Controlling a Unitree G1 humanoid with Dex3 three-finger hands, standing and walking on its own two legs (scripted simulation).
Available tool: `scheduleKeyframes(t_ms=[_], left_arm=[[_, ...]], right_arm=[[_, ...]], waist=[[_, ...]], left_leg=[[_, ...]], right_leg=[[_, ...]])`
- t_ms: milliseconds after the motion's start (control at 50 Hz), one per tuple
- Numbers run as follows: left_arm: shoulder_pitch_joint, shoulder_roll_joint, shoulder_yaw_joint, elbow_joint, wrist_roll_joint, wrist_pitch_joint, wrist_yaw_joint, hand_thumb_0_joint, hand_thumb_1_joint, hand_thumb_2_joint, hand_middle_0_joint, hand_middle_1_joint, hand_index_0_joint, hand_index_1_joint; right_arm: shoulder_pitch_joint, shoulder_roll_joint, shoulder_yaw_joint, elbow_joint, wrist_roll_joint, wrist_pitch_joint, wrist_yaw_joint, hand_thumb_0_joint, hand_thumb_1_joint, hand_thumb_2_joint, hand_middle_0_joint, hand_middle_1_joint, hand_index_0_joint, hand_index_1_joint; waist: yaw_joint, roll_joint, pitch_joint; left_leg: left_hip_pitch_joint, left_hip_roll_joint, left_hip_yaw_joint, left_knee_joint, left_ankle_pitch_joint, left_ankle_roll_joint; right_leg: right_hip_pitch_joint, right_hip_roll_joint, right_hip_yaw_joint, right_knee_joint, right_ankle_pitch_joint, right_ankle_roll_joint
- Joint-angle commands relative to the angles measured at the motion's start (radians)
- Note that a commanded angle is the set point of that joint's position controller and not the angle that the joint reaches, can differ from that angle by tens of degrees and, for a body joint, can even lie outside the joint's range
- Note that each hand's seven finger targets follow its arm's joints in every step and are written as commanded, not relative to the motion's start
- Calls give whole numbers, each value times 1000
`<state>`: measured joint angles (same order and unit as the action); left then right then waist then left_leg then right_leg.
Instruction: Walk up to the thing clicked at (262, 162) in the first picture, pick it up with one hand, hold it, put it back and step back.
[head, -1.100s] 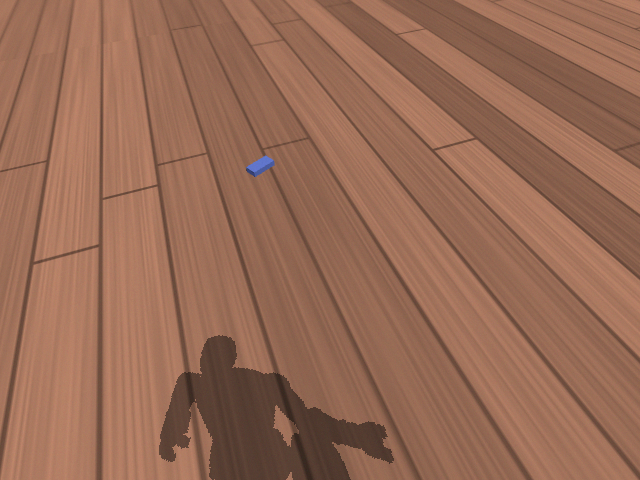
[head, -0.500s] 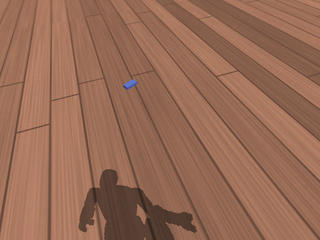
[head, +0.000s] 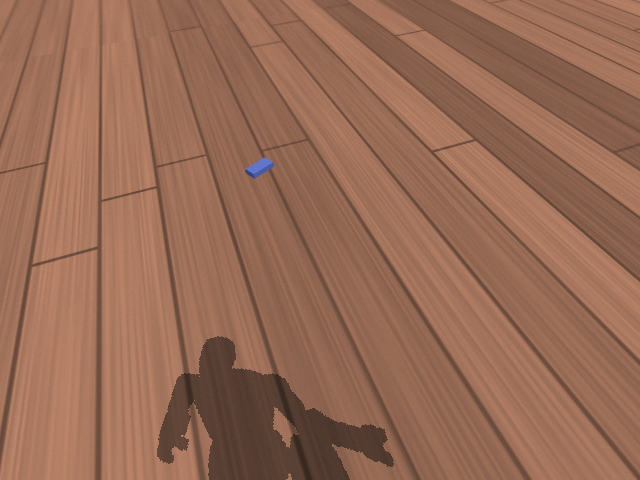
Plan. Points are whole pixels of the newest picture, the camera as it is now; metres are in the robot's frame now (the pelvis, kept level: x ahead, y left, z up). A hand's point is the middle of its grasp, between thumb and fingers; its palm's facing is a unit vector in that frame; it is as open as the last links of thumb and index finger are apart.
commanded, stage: stand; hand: left
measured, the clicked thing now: (259, 167) +1.70 +0.40 -0.77
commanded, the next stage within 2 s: walk up in 0.02 s
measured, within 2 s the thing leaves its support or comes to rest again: neither
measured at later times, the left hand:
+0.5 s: hand out of the picture +0.15 +0.37 -0.17, palm faces +0.24 -0.93 -0.29, open 7.4 cm
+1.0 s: hand (158, 369) +0.34 +0.31 -0.14, palm faces +0.46 -0.82 -0.35, open 7.4 cm
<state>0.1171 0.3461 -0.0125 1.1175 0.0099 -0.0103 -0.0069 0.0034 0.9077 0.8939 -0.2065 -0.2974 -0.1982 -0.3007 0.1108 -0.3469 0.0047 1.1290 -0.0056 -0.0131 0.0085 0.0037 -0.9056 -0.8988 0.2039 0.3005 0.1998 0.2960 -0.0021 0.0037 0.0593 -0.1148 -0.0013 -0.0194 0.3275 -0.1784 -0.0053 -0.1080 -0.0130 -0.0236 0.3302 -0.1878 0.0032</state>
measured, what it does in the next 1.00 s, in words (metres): walks ahead, turning left: left foot, then right foot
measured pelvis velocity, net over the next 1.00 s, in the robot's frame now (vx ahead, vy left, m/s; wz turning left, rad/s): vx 0.42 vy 0.04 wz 0.49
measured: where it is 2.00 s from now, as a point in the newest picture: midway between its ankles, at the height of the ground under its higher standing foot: (325, 293)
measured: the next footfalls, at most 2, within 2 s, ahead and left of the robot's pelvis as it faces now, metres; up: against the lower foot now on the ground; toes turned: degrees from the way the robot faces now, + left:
left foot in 0.32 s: +0.14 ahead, +0.20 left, +0.00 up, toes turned +20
right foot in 0.76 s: +0.48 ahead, -0.04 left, +0.00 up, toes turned +18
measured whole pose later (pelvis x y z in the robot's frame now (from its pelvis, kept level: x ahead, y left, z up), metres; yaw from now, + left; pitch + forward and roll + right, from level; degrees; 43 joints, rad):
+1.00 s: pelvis +0.42 +0.04 -0.01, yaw +28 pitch -1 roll -1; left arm 0.27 0.40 0.08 0.86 0.03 -0.04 -0.10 0.00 0.91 0.89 -0.21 -0.30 -0.20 -0.30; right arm 0.26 -0.45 -0.06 0.88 0.00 -0.09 0.03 0.01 -0.91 -0.90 0.20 0.30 0.20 0.30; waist 0.06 0.03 0.05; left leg -0.56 0.07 0.05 0.97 -0.28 0.03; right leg -0.17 -0.03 -0.18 0.49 -0.31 -0.04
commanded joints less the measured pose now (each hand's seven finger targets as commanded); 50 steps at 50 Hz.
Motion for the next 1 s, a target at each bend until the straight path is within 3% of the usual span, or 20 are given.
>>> scheduleKeyframes(t_ms=[0,40,60,80,180,240,280,300,320,340,380,440,640,680,720,740,760,780,860,980], left_arm=[[-35,359,151,-129,22,-35,-29,0,900,900,-200,-300,-200,-300],[95,369,181,-130,42,-34,-45,0,900,900,-200,-300,-200,-300],[80,393,193,-147,38,-37,-46,0,900,900,-200,-300,-200,-300],[22,371,190,-188,40,-42,-52,0,900,900,-200,-300,-200,-300],[-148,363,195,-277,58,-49,-73,0,900,900,-200,-300,-200,-300],[-179,357,198,-298,55,-33,-88,0,900,900,-200,-300,-200,-300],[-144,276,177,-299,63,-14,-91,0,900,900,-200,-300,-200,-300],[-135,203,152,-316,55,-10,-98,0,900,900,-200,-300,-200,-300],[-173,180,131,-362,46,-14,-103,0,900,900,-200,-300,-200,-300],[-168,275,137,-376,50,-19,-102,0,900,900,-200,-300,-200,-300],[-76,337,152,-298,24,-18,-103,0,900,900,-200,-300,-200,-300],[-3,337,163,-251,24,-5,-120,0,900,900,-200,-300,-200,-300],[-169,274,161,-364,26,-13,-142,0,900,900,-200,-300,-200,-300],[-105,271,173,-351,23,-18,-135,0,900,900,-200,-300,-200,-300],[126,305,203,-289,22,-28,-115,0,900,900,-200,-300,-200,-300],[293,384,236,-256,37,-40,-96,0,900,900,-200,-300,-200,-300],[311,471,238,-255,33,-50,-85,0,900,900,-200,-300,-200,-300],[191,472,229,-292,19,-48,-78,0,900,900,-200,-300,-200,-300],[60,313,176,-327,9,-60,-66,0,900,900,-200,-300,-200,-300],[117,311,167,-376,24,-60,-80,0,900,900,-200,-300,-200,-300]], right_arm=[[-6,-334,-115,-143,0,-31,14,0,-900,-900,200,300,200,300],[-207,-269,-103,-243,-20,-34,35,0,-900,-900,200,300,200,300],[-235,-235,-104,-279,-32,-36,38,0,-900,-900,200,300,200,300],[-187,-268,-120,-277,-33,-42,44,0,-900,-900,200,300,200,300],[50,-290,-162,-251,-18,-37,94,0,-900,-900,200,300,200,300],[190,-269,-178,-221,-18,-41,90,0,-900,-900,200,300,200,300],[399,-318,-205,-154,-24,-50,55,0,-900,-900,200,300,200,300],[496,-413,-225,-154,-28,-55,34,0,-900,-900,200,300,200,300],[449,-501,-223,-202,-18,-62,22,0,-900,-900,200,300,200,300],[278,-516,-211,-260,19,-69,21,0,-900,-900,200,300,200,300],[167,-442,-174,-304,9,-95,13,0,-900,-900,200,300,200,300],[172,-394,-154,-309,3,-111,5,0,-900,-900,200,300,200,300],[264,-402,-160,-312,-4,-132,-12,0,-900,-900,200,300,200,300],[230,-400,-157,-322,-14,-126,-22,0,-900,-900,200,300,200,300],[208,-364,-140,-329,-16,-116,-30,0,-900,-900,200,300,200,300],[241,-273,-109,-338,-14,-116,-31,0,-900,-900,200,300,200,300],[255,-201,-82,-381,6,-122,-36,0,-900,-900,200,300,200,300],[231,-281,-99,-352,-6,-113,-49,0,-900,-900,200,300,200,300],[275,-301,-105,-260,10,-109,-11,0,-900,-900,200,300,200,300],[138,-263,-109,-334,3,-94,16,0,-900,-900,200,300,200,300]], waist=[[54,-51,-132],[174,-155,-14],[187,-306,12],[149,-216,14],[7,-189,-54],[-43,-122,-53],[-128,129,-129],[-180,363,-84],[-149,388,-21],[-60,205,57],[19,49,52],[33,115,3],[-15,93,9],[32,122,-34],[159,12,-126],[235,-244,-208],[200,-481,-177],[160,-361,-150],[33,-184,-5],[66,-141,18]], left_leg=[[-216,71,-177,29,-347,83],[-659,-22,33,249,-274,9],[-729,29,65,498,-232,30],[-701,99,34,559,-220,17],[-377,149,49,429,-166,13],[-30,62,182,307,-33,-4],[261,-9,190,295,-136,22],[299,117,-112,79,-462,87],[185,360,-699,-186,-776,180],[-9,500,-932,-334,-892,302],[-55,413,-594,-202,-643,260],[-170,264,-291,-168,-492,194],[-70,234,-162,-77,-181,190],[-120,245,-141,14,13,171],[-244,181,-67,378,220,129],[-407,66,21,776,119,89],[-692,-74,59,955,-343,61],[-688,1,-33,1074,-314,66],[-514,124,-25,805,-110,61],[-464,101,72,438,-41,25]], right_leg=[[155,-76,22,60,-402,-49],[329,-259,186,-139,-639,-134],[262,-455,345,-246,-641,-204],[196,-501,361,-254,-589,-246],[18,-334,19,-170,-492,-175],[-240,-253,-119,-3,-530,-149],[-408,-152,-183,416,-486,-133],[-592,-42,-200,773,-465,-101],[-764,22,-41,943,-419,-65],[-719,-78,124,946,-323,-49],[-632,-154,138,883,-225,-12],[-455,-143,78,704,-128,7],[-408,-127,35,355,3,11],[-241,-95,-4,337,-52,-5],[88,-36,-22,241,-96,-38],[255,-122,131,135,-310,-67],[316,-375,561,-114,-500,-101],[204,-426,676,-165,-534,-159],[-62,-254,187,-69,-162,-153],[-41,-245,15,-82,31,-210]])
